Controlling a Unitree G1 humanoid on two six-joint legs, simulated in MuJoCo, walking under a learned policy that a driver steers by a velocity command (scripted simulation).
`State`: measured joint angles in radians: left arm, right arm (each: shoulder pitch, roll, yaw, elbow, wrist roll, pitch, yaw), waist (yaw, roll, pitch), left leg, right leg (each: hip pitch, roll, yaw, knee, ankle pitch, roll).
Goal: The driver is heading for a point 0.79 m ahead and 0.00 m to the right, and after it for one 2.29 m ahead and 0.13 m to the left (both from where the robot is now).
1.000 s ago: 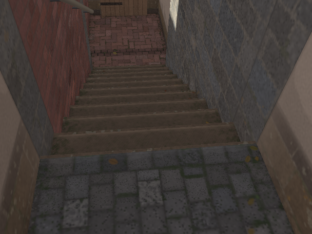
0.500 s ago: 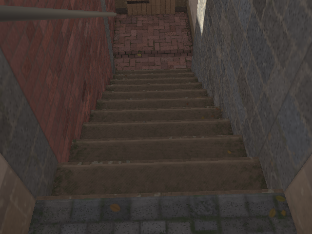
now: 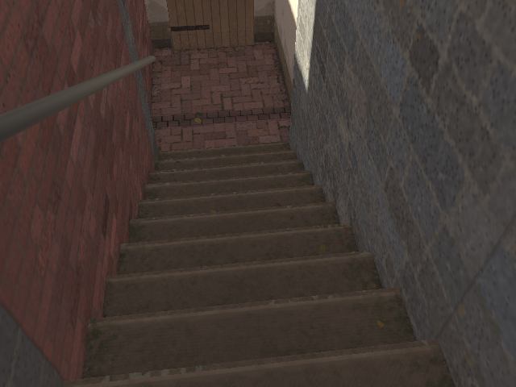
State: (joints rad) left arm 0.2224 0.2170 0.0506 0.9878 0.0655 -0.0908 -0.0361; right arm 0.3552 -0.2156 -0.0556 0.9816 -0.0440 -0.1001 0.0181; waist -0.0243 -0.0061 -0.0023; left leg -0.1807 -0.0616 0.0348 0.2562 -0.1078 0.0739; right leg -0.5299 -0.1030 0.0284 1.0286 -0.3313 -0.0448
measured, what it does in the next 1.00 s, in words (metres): walks ahead: right foot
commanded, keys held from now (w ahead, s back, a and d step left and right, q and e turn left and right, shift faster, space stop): no key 0.60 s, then w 0.40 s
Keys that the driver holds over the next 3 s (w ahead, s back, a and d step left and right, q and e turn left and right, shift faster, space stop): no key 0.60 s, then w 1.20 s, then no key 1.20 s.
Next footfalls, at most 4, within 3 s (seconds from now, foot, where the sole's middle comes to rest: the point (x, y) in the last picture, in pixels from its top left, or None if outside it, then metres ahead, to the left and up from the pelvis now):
0.22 right None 0.23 -0.14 -0.79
1.22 left None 0.31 0.11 -0.79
1.58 right None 0.53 -0.08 -0.95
2.02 left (220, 332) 0.81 0.14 -1.12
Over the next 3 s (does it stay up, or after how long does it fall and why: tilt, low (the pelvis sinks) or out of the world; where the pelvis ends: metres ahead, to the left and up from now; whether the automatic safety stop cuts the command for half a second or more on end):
stays up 0.79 0.03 -0.35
